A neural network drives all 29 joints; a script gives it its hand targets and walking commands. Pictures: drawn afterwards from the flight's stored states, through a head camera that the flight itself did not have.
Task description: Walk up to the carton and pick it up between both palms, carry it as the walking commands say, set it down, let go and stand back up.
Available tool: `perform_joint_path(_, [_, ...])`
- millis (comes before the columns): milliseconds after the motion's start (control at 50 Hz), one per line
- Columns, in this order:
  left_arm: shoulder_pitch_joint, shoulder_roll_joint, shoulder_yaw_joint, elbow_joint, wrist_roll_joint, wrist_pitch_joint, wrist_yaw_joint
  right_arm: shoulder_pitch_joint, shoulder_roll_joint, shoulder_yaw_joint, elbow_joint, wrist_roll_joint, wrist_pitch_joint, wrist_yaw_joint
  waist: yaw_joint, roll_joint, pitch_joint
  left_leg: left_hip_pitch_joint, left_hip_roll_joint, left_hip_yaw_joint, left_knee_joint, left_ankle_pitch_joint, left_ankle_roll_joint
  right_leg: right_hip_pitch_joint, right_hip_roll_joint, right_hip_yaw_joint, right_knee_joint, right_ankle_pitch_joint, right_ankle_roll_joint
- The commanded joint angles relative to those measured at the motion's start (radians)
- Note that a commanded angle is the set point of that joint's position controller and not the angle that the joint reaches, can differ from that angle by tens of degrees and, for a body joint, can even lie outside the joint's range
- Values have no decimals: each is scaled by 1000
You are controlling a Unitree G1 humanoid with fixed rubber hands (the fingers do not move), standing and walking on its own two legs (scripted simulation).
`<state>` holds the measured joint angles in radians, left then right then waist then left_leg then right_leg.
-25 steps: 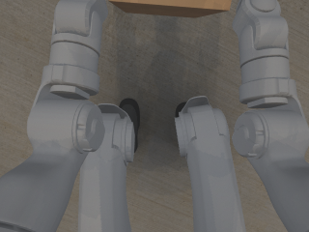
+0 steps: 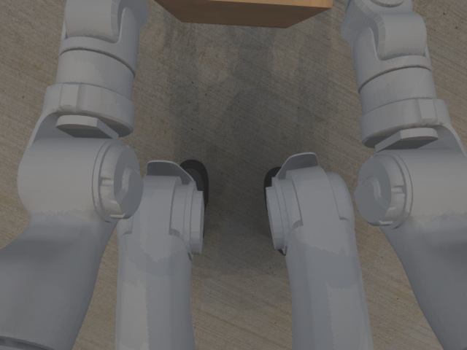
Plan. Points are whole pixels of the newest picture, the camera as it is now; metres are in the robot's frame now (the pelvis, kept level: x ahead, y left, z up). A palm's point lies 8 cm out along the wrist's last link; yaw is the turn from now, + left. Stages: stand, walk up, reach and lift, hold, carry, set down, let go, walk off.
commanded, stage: set down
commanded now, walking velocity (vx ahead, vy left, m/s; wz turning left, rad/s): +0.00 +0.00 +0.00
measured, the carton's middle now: out of the picture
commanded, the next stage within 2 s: none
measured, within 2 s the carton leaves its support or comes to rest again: rests again in 0.46 s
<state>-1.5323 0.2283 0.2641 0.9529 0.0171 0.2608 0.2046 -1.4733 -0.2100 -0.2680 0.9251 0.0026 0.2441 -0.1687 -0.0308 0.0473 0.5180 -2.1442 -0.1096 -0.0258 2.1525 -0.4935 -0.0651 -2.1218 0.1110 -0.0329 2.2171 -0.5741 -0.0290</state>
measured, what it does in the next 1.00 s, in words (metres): stands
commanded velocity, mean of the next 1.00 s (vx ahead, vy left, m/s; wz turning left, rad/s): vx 0.00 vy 0.00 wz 0.00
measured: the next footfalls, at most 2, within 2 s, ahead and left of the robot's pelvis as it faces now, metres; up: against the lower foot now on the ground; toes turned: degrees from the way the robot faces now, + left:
none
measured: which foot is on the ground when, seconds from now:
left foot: down 0.00-1.00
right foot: down 0.00-1.00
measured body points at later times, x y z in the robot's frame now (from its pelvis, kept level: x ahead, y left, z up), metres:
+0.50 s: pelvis +0.02 +0.02 -0.01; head +0.37 -0.01 +0.27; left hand +0.58 +0.11 -0.16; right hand +0.55 -0.18 -0.16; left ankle +0.15 +0.12 -0.34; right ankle +0.12 -0.09 -0.34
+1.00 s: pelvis +0.02 +0.01 -0.01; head +0.38 -0.03 +0.26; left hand +0.59 +0.11 -0.16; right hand +0.56 -0.18 -0.17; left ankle +0.15 +0.12 -0.34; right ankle +0.12 -0.09 -0.34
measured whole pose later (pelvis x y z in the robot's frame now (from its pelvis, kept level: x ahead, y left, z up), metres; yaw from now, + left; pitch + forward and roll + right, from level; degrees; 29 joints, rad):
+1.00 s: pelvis +0.02 +0.01 -0.01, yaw +0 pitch +33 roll +1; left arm -1.42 0.19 0.37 1.03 0.05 0.15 0.10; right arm -1.36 -0.19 -0.34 0.93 -0.09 0.20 -0.04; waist -0.07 0.05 0.37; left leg -2.23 -0.12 -0.02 2.19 -0.54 -0.05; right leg -2.19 0.10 -0.03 2.25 -0.64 -0.02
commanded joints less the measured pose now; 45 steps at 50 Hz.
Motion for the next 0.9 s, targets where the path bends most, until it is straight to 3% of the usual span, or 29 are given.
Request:
perform_joint_path(0, [-433, -1070, -223, 29, -81, -21, -398, -621, 925, 315, -170, 34, -26, 327, -89, -119, -1426, 306, -54, 70, -65, 80, 110, 564, 17, 42, -260, 236, 19])
perform_joint_path(40, [-476, -1061, -253, -3, -100, -37, -378, -610, 926, 320, -188, 39, -28, 338, -108, -97, -1468, 368, -58, 54, -54, 152, 103, 524, 15, 29, -240, 311, 18])
perform_joint_path(80, [-484, -1061, -291, -25, -100, -42, -359, -553, 919, 300, -169, 26, -28, 351, -125, -26, -1450, 426, -57, 42, -66, 178, 90, 446, 17, 15, -231, 313, 11])
perform_joint_path(140, [-519, -1061, -325, -72, -94, -60, -331, -529, 921, 285, -156, 42, -44, 370, -105, 60, -1469, 517, -58, 31, -78, 222, 76, 362, 14, 9, -213, 304, 2])
perform_joint_path(180, [-523, -1063, -340, -92, -94, -76, -309, -530, 930, 294, -164, 69, -57, 379, -87, 82, -1489, 589, -57, 21, -80, 270, 72, 313, 14, -1, -201, 313, 5])
perform_joint_path(260, [-402, -1097, -306, -14, -79, -76, -286, -579, 897, 324, -215, 98, -75, 392, -75, 52, -1479, 664, -60, -1, -78, 323, 76, 240, 10, -25, -189, 298, 20])
perform_joint_path(360, [-359, -1098, -261, 35, -63, -82, -290, -533, 881, 316, -190, 72, -71, 400, -85, 9, -1398, 589, -68, -3, -78, 313, 80, 234, 6, -20, -194, 293, 25])
perform_joint_path(480, [-415, -1017, -245, 24, -48, -93, -310, -465, 877, 273, -109, 24, -63, 378, -99, -1, -1269, 409, -70, 23, -75, 205, 86, 277, 7, 15, -213, 263, 19])
perform_joint_path(640, [-403, -934, -188, 72, -23, -96, -338, -454, 874, 263, -74, -6, -58, 346, -66, -30, -1175, 252, -63, 67, -56, 116, 95, 389, 10, 59, -239, 249, 20])
perform_joint_path(880, [-320, -934, -193, 90, -9, -103, -356, -361, 874, 256, -25, -28, -66, 353, -55, -17, -1127, 244, -59, 60, -47, 174, 88, 387, 18, 71, -219, 320, 18])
